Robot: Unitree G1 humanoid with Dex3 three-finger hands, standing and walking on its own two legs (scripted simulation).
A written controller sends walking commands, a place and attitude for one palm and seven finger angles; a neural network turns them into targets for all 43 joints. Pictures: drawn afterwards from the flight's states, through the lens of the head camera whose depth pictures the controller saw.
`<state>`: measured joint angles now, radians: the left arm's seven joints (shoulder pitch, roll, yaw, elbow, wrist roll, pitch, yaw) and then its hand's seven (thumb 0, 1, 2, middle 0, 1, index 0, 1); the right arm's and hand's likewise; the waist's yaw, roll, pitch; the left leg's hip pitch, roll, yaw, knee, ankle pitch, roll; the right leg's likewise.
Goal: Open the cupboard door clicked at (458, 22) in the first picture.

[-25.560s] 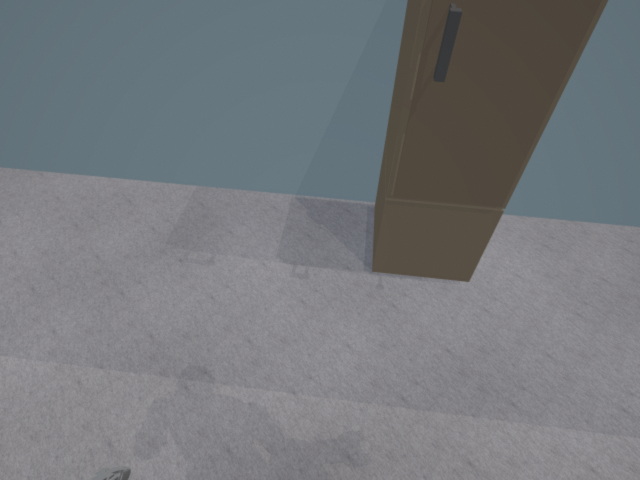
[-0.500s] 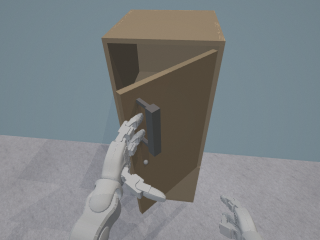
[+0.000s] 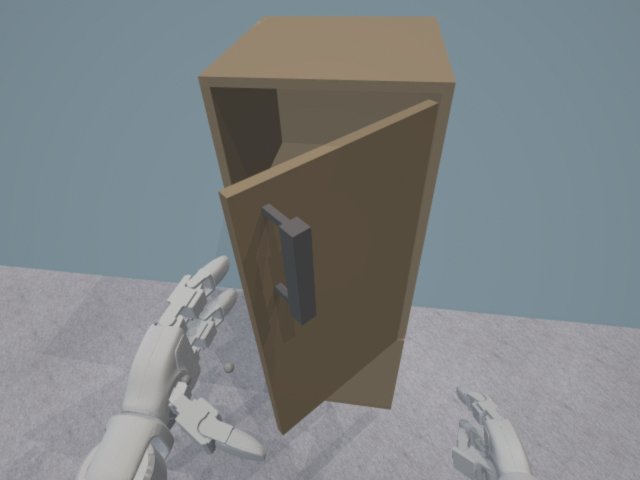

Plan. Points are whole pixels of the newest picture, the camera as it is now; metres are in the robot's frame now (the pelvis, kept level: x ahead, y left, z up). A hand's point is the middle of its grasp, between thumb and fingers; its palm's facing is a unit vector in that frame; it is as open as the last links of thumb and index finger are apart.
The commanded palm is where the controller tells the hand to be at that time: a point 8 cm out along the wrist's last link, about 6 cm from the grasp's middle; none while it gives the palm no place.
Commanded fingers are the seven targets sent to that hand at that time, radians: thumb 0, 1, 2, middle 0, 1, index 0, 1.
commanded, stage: slide the hand sideways off the handle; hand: left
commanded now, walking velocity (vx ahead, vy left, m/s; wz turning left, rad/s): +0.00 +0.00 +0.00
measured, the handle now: (288, 265) +0.32 +0.07 +0.15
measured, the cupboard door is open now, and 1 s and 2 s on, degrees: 49 49 49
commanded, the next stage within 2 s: draw the hand back to the body in 0.12 s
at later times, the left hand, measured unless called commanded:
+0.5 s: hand (172, 385) +0.17 +0.16 +0.14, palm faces -0.04 -1.00 -0.08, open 16.3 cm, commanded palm +0.14 +0.21 +0.16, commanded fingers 0.00 -0.50 0.30 -0.15 -0.30 -0.15 -0.30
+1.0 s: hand (107, 373) +0.17 +0.22 +0.15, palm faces +0.28 -0.91 -0.30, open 14.1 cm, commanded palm +0.13 +0.27 +0.17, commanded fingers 0.00 0.20 0.60 -0.17 -0.30 -0.17 -0.30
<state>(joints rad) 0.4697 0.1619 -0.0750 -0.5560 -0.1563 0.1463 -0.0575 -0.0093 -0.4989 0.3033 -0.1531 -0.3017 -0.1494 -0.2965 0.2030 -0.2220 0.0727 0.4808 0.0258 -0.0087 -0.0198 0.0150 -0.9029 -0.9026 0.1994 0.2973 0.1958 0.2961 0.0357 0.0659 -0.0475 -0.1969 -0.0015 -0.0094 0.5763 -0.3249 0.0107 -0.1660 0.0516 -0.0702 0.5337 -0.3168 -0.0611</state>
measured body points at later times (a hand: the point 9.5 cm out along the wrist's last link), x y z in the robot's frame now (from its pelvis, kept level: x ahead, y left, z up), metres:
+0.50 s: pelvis +0.00 +0.01 +0.00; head -0.04 -0.01 +0.44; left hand +0.16 +0.21 +0.15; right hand +0.19 -0.20 -0.06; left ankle -0.01 +0.11 -0.73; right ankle -0.01 -0.08 -0.73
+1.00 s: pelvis -0.01 +0.02 +0.01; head -0.03 +0.01 +0.46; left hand +0.15 +0.27 +0.16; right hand +0.18 -0.18 -0.07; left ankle -0.01 +0.11 -0.73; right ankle -0.01 -0.08 -0.73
